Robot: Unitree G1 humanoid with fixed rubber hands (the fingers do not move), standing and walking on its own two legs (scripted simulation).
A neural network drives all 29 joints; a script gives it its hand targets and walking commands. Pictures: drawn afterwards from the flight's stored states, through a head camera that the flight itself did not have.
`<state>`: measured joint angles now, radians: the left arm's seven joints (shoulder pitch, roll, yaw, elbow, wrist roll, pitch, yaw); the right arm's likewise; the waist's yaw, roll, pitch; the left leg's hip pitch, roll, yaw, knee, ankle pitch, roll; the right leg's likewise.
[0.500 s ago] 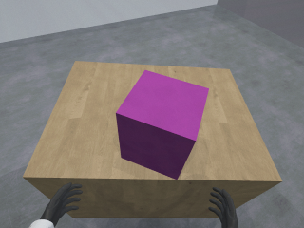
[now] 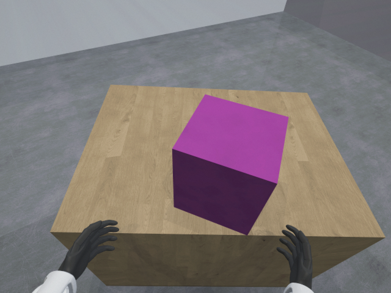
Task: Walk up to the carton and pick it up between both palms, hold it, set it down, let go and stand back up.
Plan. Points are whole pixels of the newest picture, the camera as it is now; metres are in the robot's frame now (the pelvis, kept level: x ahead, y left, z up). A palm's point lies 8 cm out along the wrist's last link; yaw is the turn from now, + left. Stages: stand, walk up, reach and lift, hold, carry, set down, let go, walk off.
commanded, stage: reach and lift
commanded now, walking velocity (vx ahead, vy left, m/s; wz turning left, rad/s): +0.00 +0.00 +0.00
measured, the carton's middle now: (226, 165) +0.40 -0.08 -0.01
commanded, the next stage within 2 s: none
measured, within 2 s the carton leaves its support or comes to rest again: neither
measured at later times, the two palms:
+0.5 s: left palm (84, 228) +0.23 +0.22 +0.02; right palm (303, 241) +0.20 -0.21 +0.02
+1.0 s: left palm (109, 183) +0.30 +0.18 +0.06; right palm (317, 212) +0.24 -0.24 +0.05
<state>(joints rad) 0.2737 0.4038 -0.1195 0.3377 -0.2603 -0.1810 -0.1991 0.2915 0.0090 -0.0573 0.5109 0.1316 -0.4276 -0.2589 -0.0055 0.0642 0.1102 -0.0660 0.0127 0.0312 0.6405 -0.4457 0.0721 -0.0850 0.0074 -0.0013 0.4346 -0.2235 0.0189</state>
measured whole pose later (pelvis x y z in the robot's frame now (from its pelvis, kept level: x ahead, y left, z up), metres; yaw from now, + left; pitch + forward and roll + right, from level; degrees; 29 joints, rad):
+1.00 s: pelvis -0.01 -0.03 +0.01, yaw +0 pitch -4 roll -3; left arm -0.17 0.43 -0.06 0.32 -0.30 0.17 -0.16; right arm 0.01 -0.05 -0.03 0.11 0.19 0.15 -0.33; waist -0.07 0.03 0.10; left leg -0.09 0.01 0.03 0.50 -0.35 0.05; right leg -0.12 0.01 0.03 0.34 -0.15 0.05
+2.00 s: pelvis -0.02 -0.03 +0.01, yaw +0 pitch +3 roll -3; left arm -0.79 0.45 -0.06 0.79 -0.26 0.31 -0.13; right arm -0.58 -0.09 -0.12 0.51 0.24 0.27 -0.28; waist -0.21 -0.02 -0.02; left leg -0.23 0.00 0.02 0.49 -0.30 0.05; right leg -0.24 0.00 0.02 0.29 -0.09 0.05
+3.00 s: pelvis -0.03 -0.05 +0.00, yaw +1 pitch +18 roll -2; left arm -1.01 0.37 -0.09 1.36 -0.23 -0.07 -0.06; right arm -0.78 0.03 -0.21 1.01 0.11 -0.04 -0.30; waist -0.28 0.02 -0.20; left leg -0.60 0.01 0.00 0.59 -0.30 0.02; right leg -0.62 0.01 -0.02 0.42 -0.11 0.02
